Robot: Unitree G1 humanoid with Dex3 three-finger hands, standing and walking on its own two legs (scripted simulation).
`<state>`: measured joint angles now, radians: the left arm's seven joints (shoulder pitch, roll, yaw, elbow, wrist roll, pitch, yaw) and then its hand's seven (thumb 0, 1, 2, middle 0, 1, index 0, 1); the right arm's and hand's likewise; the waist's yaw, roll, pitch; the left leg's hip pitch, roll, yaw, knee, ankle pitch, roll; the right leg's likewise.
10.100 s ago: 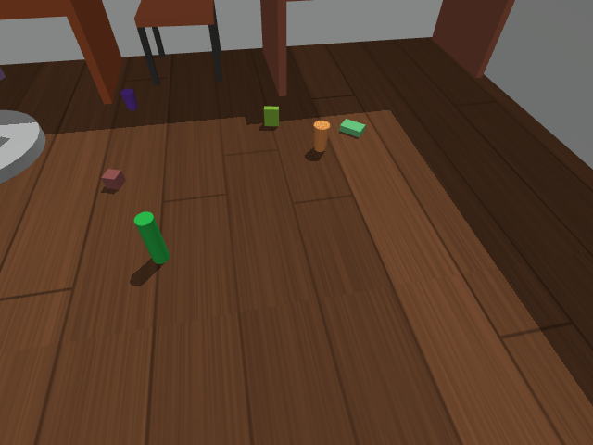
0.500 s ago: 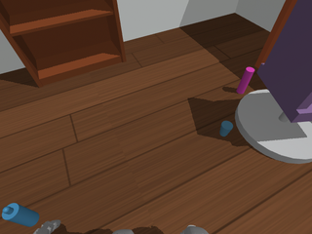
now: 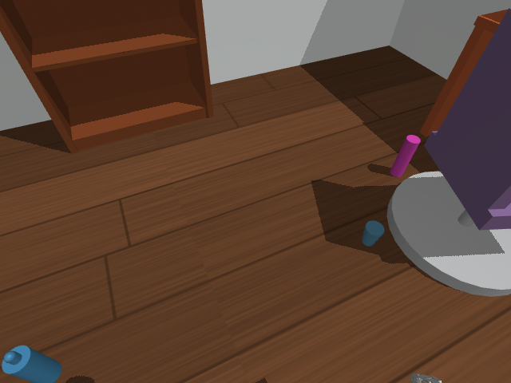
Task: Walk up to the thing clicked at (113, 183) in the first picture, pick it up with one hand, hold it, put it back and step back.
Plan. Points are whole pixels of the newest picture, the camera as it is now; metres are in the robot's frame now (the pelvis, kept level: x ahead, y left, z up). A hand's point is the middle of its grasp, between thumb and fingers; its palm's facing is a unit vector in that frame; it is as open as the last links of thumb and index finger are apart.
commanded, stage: walk up
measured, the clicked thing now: out of the picture +0.09 -0.98 -0.75
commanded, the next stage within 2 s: stand in 0.20 s
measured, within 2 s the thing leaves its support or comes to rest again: neither
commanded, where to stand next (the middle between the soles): +0.04 -0.02 m, yaw -2 degrees
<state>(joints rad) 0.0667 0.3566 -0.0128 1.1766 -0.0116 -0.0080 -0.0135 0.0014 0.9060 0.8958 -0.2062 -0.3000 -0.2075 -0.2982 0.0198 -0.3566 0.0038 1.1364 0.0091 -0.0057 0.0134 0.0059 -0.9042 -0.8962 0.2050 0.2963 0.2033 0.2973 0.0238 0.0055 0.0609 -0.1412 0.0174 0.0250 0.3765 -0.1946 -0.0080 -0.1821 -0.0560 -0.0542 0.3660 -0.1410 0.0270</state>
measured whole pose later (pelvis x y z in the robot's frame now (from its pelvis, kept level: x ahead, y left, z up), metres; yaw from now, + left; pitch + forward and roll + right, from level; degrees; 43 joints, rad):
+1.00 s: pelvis +0.02 -0.01 +0.00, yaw +1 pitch -2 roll +0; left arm 0.07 0.35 0.00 1.16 0.00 -0.01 -0.01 0.00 0.91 0.90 -0.21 -0.30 -0.21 -0.30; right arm 0.09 -0.35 0.00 1.14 -0.01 0.00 0.01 0.01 -0.91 -0.90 0.20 0.30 0.20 0.30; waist -0.01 0.01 0.04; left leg -0.09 0.04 0.01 0.31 -0.19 -0.03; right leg -0.13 -0.03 -0.07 0.31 -0.15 0.01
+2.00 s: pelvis +0.02 -0.02 +0.00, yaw +0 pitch -2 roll +0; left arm 0.10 0.35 0.00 1.15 0.01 0.00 -0.01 0.00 0.91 0.90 -0.21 -0.30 -0.21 -0.30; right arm 0.12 -0.35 0.01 1.14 -0.01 0.00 0.01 0.01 -0.91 -0.90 0.20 0.30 0.20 0.30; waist 0.00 0.01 0.04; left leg -0.09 0.04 0.01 0.31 -0.19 -0.04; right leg -0.13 -0.03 -0.07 0.32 -0.16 0.00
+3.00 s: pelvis +0.05 +0.01 +0.00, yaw +6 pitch -2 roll -2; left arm 0.20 0.39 0.08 0.99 0.05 -0.04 -0.03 0.00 0.90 0.90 -0.21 -0.30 -0.21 -0.30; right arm 0.23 -0.41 -0.08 1.00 -0.03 0.04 0.08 0.01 -0.91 -0.90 0.20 0.30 0.20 0.30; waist 0.02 0.02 0.06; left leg -0.39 0.09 0.01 0.82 -0.40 0.01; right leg -0.08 -0.07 -0.16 0.37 -0.25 -0.01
